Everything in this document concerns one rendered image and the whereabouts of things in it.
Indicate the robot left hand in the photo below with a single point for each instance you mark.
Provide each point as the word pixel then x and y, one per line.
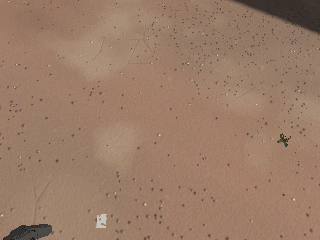
pixel 33 232

